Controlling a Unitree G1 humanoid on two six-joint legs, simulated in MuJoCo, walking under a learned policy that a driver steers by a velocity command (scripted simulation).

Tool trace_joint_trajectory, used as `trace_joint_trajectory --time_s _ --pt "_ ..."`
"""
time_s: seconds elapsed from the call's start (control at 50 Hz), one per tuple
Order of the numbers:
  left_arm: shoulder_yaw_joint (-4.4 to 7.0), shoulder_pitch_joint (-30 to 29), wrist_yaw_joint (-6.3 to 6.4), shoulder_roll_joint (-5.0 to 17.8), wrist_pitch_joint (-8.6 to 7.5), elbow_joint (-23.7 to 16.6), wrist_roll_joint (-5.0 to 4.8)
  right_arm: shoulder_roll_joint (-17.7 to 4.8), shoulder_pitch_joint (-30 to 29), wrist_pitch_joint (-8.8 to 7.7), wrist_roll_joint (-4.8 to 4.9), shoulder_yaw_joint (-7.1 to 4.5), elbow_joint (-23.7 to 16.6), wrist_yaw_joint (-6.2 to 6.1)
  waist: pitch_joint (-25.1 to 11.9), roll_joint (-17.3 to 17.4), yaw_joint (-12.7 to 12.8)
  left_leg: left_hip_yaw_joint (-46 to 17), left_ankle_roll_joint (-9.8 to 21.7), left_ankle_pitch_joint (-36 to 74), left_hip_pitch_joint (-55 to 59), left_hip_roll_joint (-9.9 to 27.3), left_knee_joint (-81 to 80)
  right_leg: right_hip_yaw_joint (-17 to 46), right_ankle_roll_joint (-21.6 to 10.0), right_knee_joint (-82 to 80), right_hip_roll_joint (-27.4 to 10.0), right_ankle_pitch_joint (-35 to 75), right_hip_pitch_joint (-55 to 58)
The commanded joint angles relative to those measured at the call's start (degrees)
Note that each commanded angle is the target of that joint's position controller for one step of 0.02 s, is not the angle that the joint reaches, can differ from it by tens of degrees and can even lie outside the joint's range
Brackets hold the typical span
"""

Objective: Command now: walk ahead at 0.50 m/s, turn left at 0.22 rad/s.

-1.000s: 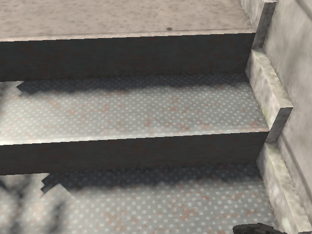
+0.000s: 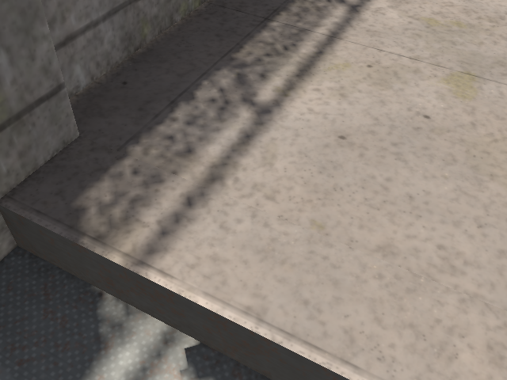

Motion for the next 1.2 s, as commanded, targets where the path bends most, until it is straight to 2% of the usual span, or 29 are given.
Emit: trace_joint_trajectory --time_s 0.02,0.04,0.06,0.08,0.12,0.14,0.18,0.22,0.26,0.3,0.34,0.38,0.42,0.44,0.46,0.48,0.56,0.62,0.72,0.78,0.8,0.86,0.88,0.9,0.92,0.96,1.0,1.04,1.2 --pt "3.06 6.7 -3.5 5.8 1.18 -1.5 1.01 -14.2 19.8 -1.07 -1.4 -6.7 0.6 -4.84 -10.3 3.8 -7.2 -4.2 5.3 29.1 33.9 -2.5 -10.7 4.4 -9.0 27.6 -6.5 48.6 -2.4" --pt "1.05 16.1 -5.0 -2.6 0.79 -1.9 1.13 -20.8 28.8 0.01 -1.22 -8.85 3.6 -4.85 -18.6 17.2 -4.4 -20.6 19.0 50.8 55.1 10.1 -13.5 5.6 -4.8 42.2 2.9 3.2 -23.3" --pt "1.37 2.5 -4.9 -0.2 0.17 -4.2 -1.75 -21.3 42.2 -0.5 -1.67 -9.68 8.0 -3.43 -5.7 16.6 -16.5 -38.8 23.7 44.5 61.6 17.8 -23.9 10.2 -3.8 72.7 12.1 -12.4 -51.1" --pt "2.84 -8.8 3.32 -0.8 -0.59 -6.7 -8.75 -11.4 28.8 -1.7 -2.86 -5.95 4.2 -4.19 -4.3 3.8 -11.5 -30.1 14.4 43.3 51.7 18.1 -20.8 16.3 -4.7 90.4 8.9 -2.1 -54.7" --pt "1.38 -19.0 7.79 -2.8 -1.45 -13.7 -7.02 -5.9 23.2 -2.9 -2.93 -3.58 5.5 -3.64 2.9 5.0 -9.7 -24.1 8.5 18.0 40.1 16.1 -24.0 16.7 -6.8 106.9 7.9 -3.6 -65.1" --pt "-0.17 -12.1 1.45 -4.0 -0.04 -12.4 -2.66 -0.7 31.8 -1.02 -2.32 -2.21 12.9 -1.3 10.3 13.3 -7.2 -25.0 11.7 22.5 33.0 17.8 -22.6 22.5 -14.6 120.6 9.5 -1.6 -76.6" --pt "-2.64 -8.3 -3.2 -6.7 2.77 -15.2 -1.71 2.1 28.4 1.16 -5.37 0.74 17.8 1.19 8.5 0.0 -1.3 -22.6 12.2 7.7 29.8 20.3 -24.5 27.4 -21.0 127.0 8.8 -4.6 -92.8" --pt "-2.58 -9.8 -3.82 -3.0 3.8 -20.1 -1.2 -5.1 10.7 -0.93 -7.58 -0.03 14.9 1.29 6.6 -3.5 7.7 -7.1 6.6 -14.3 11.7 13.6 -34.9 18.9 -20.4 98.3 4.2 7.5 -79.2" --pt "-1.91 -19.9 -3.67 3.7 6.39 -24.5 -4.71 -9.4 1.3 -2.91 -8.05 -0.07 10.8 0.56 4.0 1.0 8.8 0.6 6.9 -15.9 -15.0 8.6 -49.7 11.1 -15.1 88.5 2.5 17.9 -49.4" --pt "-2.91 -17.3 -5.08 2.1 7.57 -22.7 -5.92 -13.8 4.0 -3.84 -6.5 -0.38 12.8 0.78 1.5 4.4 11.2 7.0 10.3 33.0 -14.0 7.4 -45.9 7.2 -12.2 87.8 6.1 24.7 -36.5" --pt "-2.52 -11.1 -4.35 5.2 8.96 -20.4 -4.28 -22.1 12.1 -4.59 -1.79 -2.88 11.4 0.81 -4.5 3.6 7.2 6.7 10.5 85.9 18.8 12.3 -35.3 3.2 -7.4 60.7 10.1 9.3 -43.1" --pt "-2.48 -6.1 -3.52 4.6 10.12 -19.3 -2.46 -22.6 15.5 -3.34 -0.9 -4.41 10.9 1.06 -8.5 16.8 5.4 2.2 14.4 104.6 42.2 16.6 -23.6 1.6 -5.9 39.9 15.2 -4.1 -45.1" --pt "0.4 4.8 -1.24 9.8 11.48 -14.2 -2.51 -15.9 22.6 -0.11 -7.84 -4.48 10.4 3.17 -12.7 8.4 3.0 3.0 15.3 101.2 34.3 12.6 2.8 13.5 -11.4 27.4 20.6 11.2 -30.3" --pt "1.14 14.7 0.0 13.0 11.54 -7.7 -0.98 -7.4 22.8 1.52 -11.35 -2.91 9.0 5.34 -16.2 -7.4 0.3 -0.3 8.5 37.8 7.9 3.3 22.7 38.8 -22.7 16.9 13.2 37.8 -11.5" --pt "0.54 19.0 -1.19 10.0 9.81 -7.8 -0.31 -7.7 20.3 2.68 -6.48 -3.05 8.6 6.55 -14.8 -9.5 5.0 -14.4 4.8 10.5 -12.0 -5.5 44.1 61.0 -25.8 1.8 2.2 3.8 -9.7" --pt "0.59 22.7 -1.4 7.3 5.83 -3.3 -1.99 -5.6 11.7 1.72 -2.62 -2.75 3.9 3.72 -3.5 -10.1 5.4 -19.9 4.6 6.3 -28.9 -8.5 59.0 61.5 -20.8 1.9 0.7 -9.8 -10.1" --pt "-2.18 13.5 -1.93 -2.6 0.56 9.0 -1.24 -0.9 -0.6 -0.72 -4.2 1.62 -3.8 -3.28 0.7 -0.6 -3.2 -12.6 4.9 -7.0 -43.6 -5.2 69.8 43.2 -15.4 6.9 4.4 6.5 -10.9" --pt "-1.84 10.1 -0.92 -0.6 -0.41 8.7 -0.24 -0.8 -2.6 -1.6 -0.75 2.54 -4.4 -2.85 4.6 -0.8 -2.8 -7.1 3.8 -7.6 -40.2 -2.2 68.7 39.1 -13.1 -0.1 6.5 6.3 -23.4" --pt "-1.84 22.9 0.26 0.4 -1.41 13.9 1.81 -0.7 -17.1 -2.51 -1.27 4.52 -10.1 -2.86 6.8 -1.4 2.9 -5.9 3.3 -16.3 -56.1 -1.1 66.6 45.9 -14.4 -2.6 3.1 2.0 -10.8" --pt "-2.12 17.8 -2.81 -1.0 -1.59 10.9 -1.83 3.3 -34.6 -0.15 -2.29 5.61 -17.2 -2.55 8.7 -3.5 3.1 1.6 -0.8 -19.1 -19.2 1.0 37.9 44.8 -17.4 -19.1 0.6 8.4 -41.1" --pt "-2.32 16.6 -2.64 0.4 -2.41 8.9 -2.93 5.1 -31.7 -0.78 -1.64 5.56 -17.2 -1.84 8.0 -9.1 0.6 7.3 -2.4 -19.6 -6.5 -2.8 42.3 44.6 -18.8 -21.2 -2.1 24.8 -45.0" --pt "2.66 15.6 -2.4 12.3 -3.66 7.2 -2.79 -5.3 -14.8 -1.5 -0.26 1.97 -12.1 -2.1 -3.6 -12.4 -4.9 3.0 0.0 -20.3 -1.4 -8.9 23.4 36.4 -13.0 -3.1 -3.7 97.5 -9.5" --pt "2.71 18.4 -2.0 7.6 -4.13 7.0 -1.4 -5.4 -1.0 -2.1 -0.47 1.21 -8.0 -2.67 -18.8 -3.6 -6.7 -10.2 6.1 -0.2 21.5 -2.9 21.2 34.0 -8.7 14.7 0.9 90.9 -16.4" --pt "1.55 18.6 -2.18 1.0 -3.77 5.2 0.97 -8.0 11.2 -1.91 -0.75 0.2 -4.6 -3.42 -28.2 12.3 -11.2 -37.8 13.8 -17.2 40.7 7.8 1.4 35.8 -8.2 31.4 8.8 55.6 -36.6" --pt "2.45 11.5 -2.83 0.2 -2.35 7.1 -0.4 -9.6 19.5 -1.78 -1.82 0.21 -0.8 -3.19 -20.4 21.4 -15.0 -58.7 16.3 -43.8 31.6 15.5 -14.8 34.0 -6.7 65.8 15.4 15.7 -47.2" --pt "2.95 7.6 -2.51 0.5 -1.56 7.9 -1.12 -9.6 11.3 -4.54 -0.3 -0.42 3.9 -3.76 1.9 7.0 -8.4 -47.3 12.0 -50.6 9.5 15.3 -16.2 27.9 -8.0 83.9 8.3 24.3 -56.9" --pt "1.85 2.0 -0.89 -2.0 -0.14 4.3 -0.33 5.4 6.6 -4.08 -0.26 2.87 7.3 -3.49 -2.5 -2.9 -3.0 -36.0 11.2 -22.4 8.4 17.9 -18.0 26.6 -11.6 91.7 6.4 23.4 -55.5" --pt "0.64 -1.5 -0.58 -4.7 1.59 3.1 -0.22 10.7 2.3 -4.74 0.0 3.55 9.7 -4.81 -0.2 -3.2 1.4 -22.8 6.7 -11.0 6.5 13.9 -20.1 27.2 -13.8 85.4 3.6 22.1 -56.4" --pt "1.79 -18.2 -3.47 1.9 -0.41 -2.1 -1.31 0.0 8.9 -7.68 -3.55 1.7 11.4 -5.61 -0.4 1.3 -1.9 8.2 2.8 10.1 22.3 7.4 -32.0 17.7 -9.3 48.3 -0.2 25.3 -53.3"
Velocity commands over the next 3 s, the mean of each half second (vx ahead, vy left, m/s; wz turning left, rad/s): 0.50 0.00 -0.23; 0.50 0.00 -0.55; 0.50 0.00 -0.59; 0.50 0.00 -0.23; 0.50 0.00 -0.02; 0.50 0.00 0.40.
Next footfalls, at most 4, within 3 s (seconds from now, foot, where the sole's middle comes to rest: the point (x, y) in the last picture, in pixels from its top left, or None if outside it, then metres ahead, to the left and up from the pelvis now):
0.40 right None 0.27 -0.10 -0.59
0.86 left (258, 278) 0.64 0.04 -0.42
1.46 right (423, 250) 0.75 -0.35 -0.42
1.94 left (425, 150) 1.12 -0.43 -0.42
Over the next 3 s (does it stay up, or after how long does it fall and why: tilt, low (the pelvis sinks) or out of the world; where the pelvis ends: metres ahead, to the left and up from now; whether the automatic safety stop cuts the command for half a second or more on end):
stays up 1.36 -0.65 0.33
